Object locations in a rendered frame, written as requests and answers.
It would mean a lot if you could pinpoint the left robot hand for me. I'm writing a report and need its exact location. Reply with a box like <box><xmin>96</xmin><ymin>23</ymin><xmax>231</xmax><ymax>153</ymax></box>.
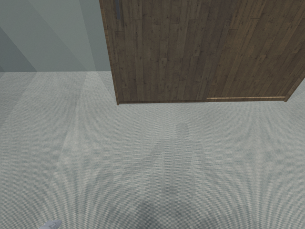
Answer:
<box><xmin>38</xmin><ymin>219</ymin><xmax>62</xmax><ymax>229</ymax></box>

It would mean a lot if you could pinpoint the wardrobe door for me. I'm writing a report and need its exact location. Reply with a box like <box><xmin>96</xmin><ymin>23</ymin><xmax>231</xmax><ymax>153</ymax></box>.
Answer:
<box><xmin>207</xmin><ymin>0</ymin><xmax>305</xmax><ymax>98</ymax></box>
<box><xmin>102</xmin><ymin>0</ymin><xmax>238</xmax><ymax>102</ymax></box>

